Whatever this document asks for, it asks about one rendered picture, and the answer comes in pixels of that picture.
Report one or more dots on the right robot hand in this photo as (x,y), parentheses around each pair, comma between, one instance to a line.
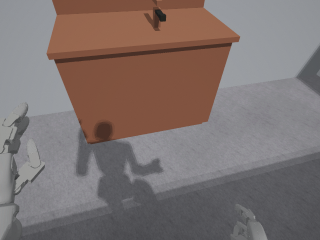
(253,230)

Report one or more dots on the robot left forearm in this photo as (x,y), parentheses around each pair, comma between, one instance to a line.
(10,227)

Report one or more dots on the counter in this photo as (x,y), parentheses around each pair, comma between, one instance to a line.
(128,74)

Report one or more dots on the left robot hand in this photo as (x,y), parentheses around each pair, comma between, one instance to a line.
(11,130)

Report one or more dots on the tap lever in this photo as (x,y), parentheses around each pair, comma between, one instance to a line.
(162,17)

